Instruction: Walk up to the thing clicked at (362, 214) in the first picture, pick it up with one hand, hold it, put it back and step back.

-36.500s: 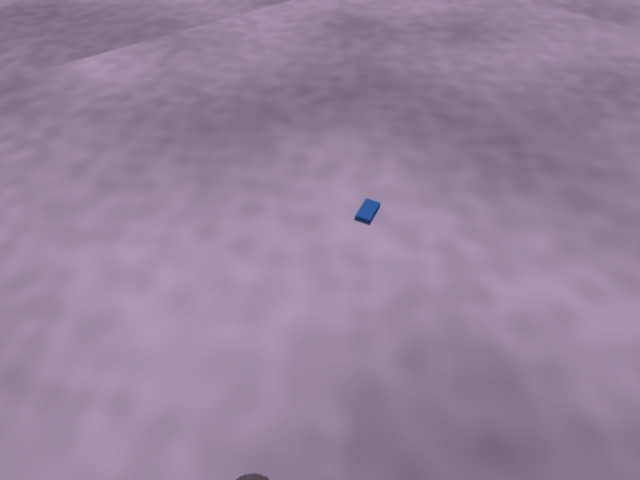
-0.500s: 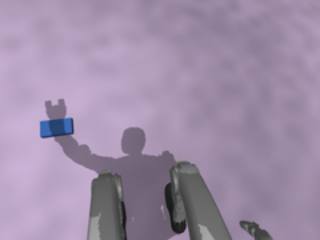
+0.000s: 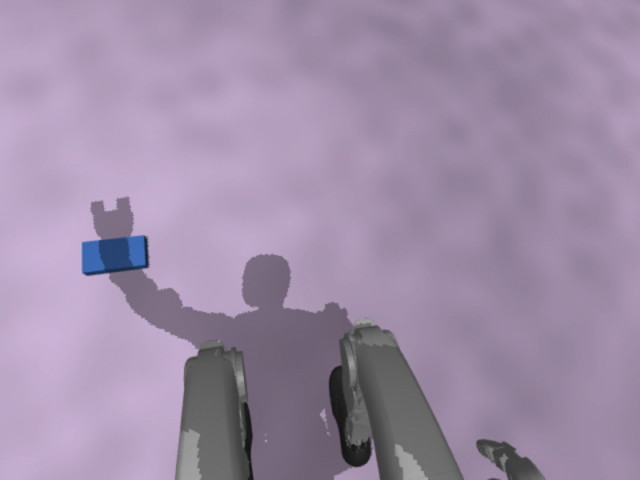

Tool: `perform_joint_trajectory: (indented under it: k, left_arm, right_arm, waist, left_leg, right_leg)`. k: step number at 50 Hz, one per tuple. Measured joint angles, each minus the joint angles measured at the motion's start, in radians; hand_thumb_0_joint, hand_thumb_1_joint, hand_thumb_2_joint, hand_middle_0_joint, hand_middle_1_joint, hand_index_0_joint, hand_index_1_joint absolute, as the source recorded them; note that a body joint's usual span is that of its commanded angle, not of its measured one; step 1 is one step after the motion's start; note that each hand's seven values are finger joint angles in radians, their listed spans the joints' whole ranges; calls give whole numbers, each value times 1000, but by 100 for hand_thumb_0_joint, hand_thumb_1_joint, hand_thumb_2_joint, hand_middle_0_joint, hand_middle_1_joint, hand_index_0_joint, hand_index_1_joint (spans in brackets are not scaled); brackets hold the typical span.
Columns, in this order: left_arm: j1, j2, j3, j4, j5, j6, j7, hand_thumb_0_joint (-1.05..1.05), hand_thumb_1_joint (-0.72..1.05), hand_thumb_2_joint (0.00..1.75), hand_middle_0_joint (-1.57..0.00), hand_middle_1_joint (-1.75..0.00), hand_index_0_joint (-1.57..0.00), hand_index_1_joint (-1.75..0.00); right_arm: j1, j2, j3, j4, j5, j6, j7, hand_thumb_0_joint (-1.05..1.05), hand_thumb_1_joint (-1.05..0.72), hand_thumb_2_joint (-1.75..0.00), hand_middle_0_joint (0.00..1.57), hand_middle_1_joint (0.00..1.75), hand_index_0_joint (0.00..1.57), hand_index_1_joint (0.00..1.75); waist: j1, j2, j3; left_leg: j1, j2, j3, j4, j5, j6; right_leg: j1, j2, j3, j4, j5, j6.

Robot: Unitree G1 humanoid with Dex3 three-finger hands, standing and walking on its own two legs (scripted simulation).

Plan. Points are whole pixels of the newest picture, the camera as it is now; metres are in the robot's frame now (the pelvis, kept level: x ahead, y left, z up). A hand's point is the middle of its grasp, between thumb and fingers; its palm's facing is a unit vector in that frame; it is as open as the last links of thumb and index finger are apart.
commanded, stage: approach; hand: left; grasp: from above
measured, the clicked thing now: (115, 255) +0.53 +0.36 -0.51
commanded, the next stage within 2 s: rest palm in 1.04 s
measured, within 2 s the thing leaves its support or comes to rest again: neither
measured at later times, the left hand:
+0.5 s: hand (45, 253) +0.45 +0.37 -0.23, palm faces -0.48 -0.07 -0.87, open 13.1 cm
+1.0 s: hand (117, 247) +0.51 +0.32 -0.40, palm faces -0.49 -0.11 -0.86, open 13.5 cm
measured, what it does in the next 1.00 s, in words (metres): lowers itself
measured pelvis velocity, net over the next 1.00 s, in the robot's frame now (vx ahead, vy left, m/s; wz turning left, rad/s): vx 0.00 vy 0.00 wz -0.10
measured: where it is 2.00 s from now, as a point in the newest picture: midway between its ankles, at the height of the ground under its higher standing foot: (296, 449)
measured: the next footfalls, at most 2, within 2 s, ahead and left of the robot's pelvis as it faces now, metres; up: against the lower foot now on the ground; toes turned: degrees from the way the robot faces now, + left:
none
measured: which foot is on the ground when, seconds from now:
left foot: down 0.00-1.00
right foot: down 0.00-1.00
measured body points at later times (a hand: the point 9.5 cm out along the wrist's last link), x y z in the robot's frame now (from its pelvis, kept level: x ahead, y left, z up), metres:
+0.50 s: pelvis -0.01 +0.00 -0.10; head +0.24 +0.08 +0.26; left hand +0.47 +0.37 -0.18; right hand +0.06 -0.28 -0.21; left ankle +0.07 +0.10 -0.49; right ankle +0.10 -0.15 -0.49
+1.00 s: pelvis +0.00 +0.00 -0.20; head +0.30 +0.08 +0.12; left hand +0.53 +0.33 -0.35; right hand +0.01 -0.27 -0.27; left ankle +0.07 +0.10 -0.49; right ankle +0.10 -0.15 -0.49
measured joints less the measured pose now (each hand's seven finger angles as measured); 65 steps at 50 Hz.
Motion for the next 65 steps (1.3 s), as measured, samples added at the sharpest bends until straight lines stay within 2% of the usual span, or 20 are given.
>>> perform_joint_trajectory:
  k: [5,9,14,18,22,25,29,33,37,43,48,51,55,59,61,65]
  left_arm:
    - [15,1,-8,23,-8,9,-8,0,-35,80,-24,-96,-27,-94]
    - [14,14,-28,68,-9,-8,-9,0,-36,81,-23,-96,-25,-94]
    - [-23,32,-53,150,17,-57,24,0,-36,82,-21,-98,-24,-94]
    - [-64,41,-55,224,72,-103,84,0,-35,82,-19,-99,-23,-95]
    - [-100,44,-24,261,148,-142,162,0,-35,82,-19,-100,-23,-96]
    - [-130,42,-3,268,201,-153,239,0,-35,83,-20,-99,-23,-95]
    - [-181,44,9,294,246,-123,342,0,-37,85,-21,-95,-23,-93]
    - [-241,55,5,345,269,-58,403,0,-40,89,-22,-91,-22,-91]
    - [-300,73,-21,412,269,9,418,0,-42,91,-23,-89,-21,-90]
    - [-344,117,-49,472,246,73,388,0,-43,91,-21,-91,-21,-91]
    - [-337,166,-38,493,235,75,371,0,-43,89,-19,-94,-20,-92]
    - [-312,189,-18,487,240,63,374,0,-43,89,-18,-94,-20,-92]
    - [-264,204,18,451,250,43,394,0,-43,89,-18,-92,-20,-91]
    - [-222,213,54,393,252,34,421,0,-45,90,-19,-89,-19,-89]
    - [-222,216,49,388,243,42,431,0,-46,91,-19,-88,-18,-88]
    - [-236,225,-4,436,214,70,428,0,-49,93,-18,-85,-16,-87]
  right_arm:
    - [10,1,2,2,3,-1,-2,1,-93,-90,20,30,20,30]
    - [20,-5,6,1,2,-8,-2,1,-92,-90,20,30,20,30]
    - [17,-19,14,0,-9,-21,4,1,-92,-90,20,30,20,30]
    - [-6,-31,19,-1,-27,-24,19,1,-91,-90,20,30,20,30]
    - [-44,-36,23,6,-58,-20,42,1,-91,-89,20,30,20,30]
    - [-75,-35,28,21,-80,-14,63,0,-91,-89,20,30,20,30]
    - [-112,-21,28,40,-97,-23,82,0,-91,-89,20,30,20,30]
    - [-127,-4,32,47,-102,-44,89,0,-91,-89,20,30,20,30]
    - [-124,3,54,52,-102,-66,92,0,-91,-89,20,30,20,30]
    - [-96,-2,103,39,-104,-91,96,0,-91,-89,20,30,20,30]
    - [-71,-18,146,5,-112,-97,103,0,-91,-89,20,30,20,30]
    - [-60,-32,166,-19,-118,-97,108,0,-91,-89,20,30,20,30]
    - [-46,-53,183,-48,-127,-89,114,0,-91,-89,20,30,20,30]
    - [-36,-70,183,-71,-135,-87,117,0,-91,-89,20,30,20,30]
    - [-38,-77,179,-71,-137,-91,119,0,-91,-89,20,30,20,30]
    - [-57,-89,174,-65,-132,-105,122,0,-91,-89,20,30,20,30]
  waist:
    - [-3,5,-11]
    - [-10,5,-25]
    - [-22,-5,-26]
    - [-34,-17,-7]
    - [-44,-33,34]
    - [-50,-45,69]
    - [-62,-61,111]
    - [-83,-69,135]
    - [-107,-66,149]
    - [-154,-71,185]
    - [-196,-96,222]
    - [-213,-117,246]
    - [-218,-141,267]
    - [-211,-156,271]
    - [-205,-154,264]
    - [-193,-132,251]
  left_leg:
    - [19,3,1,-19,1,0]
    - [8,3,3,-8,-5,1]
    - [-59,-1,1,59,-22,3]
    - [-153,-4,0,147,-35,6]
    - [-260,-10,-3,252,-44,9]
    - [-339,-18,-8,334,-48,10]
    - [-432,-26,-14,433,-46,11]
    - [-514,-33,-19,507,-38,12]
    - [-575,-36,-28,563,-38,12]
    - [-608,-32,-51,630,-68,11]
    - [-603,-27,-76,667,-100,7]
    - [-595,-24,-92,684,-112,4]
    - [-587,-21,-108,698,-119,0]
    - [-582,-21,-117,708,-116,-1]
    - [-585,-23,-118,711,-112,1]
    - [-597,-23,-118,718,-102,12]
  right_leg:
    - [18,3,1,-20,2,-3]
    - [5,3,2,-7,-4,-6]
    - [-63,1,3,63,-23,-9]
    - [-156,-1,4,150,-37,-11]
    - [-259,-4,6,253,-47,-1]
    - [-332,-8,5,333,-54,7]
    - [-418,-12,3,429,-57,15]
    - [-493,-14,2,502,-54,16]
    - [-549,-13,-4,554,-55,18]
    - [-578,-4,-21,605,-74,26]
    - [-571,5,-41,624,-90,30]
    - [-561,10,-54,630,-94,29]
    - [-551,16,-68,633,-92,24]
    - [-543,18,-76,637,-86,21]
    - [-542,17,-77,638,-83,20]
    - [-546,19,-78,638,-76,23]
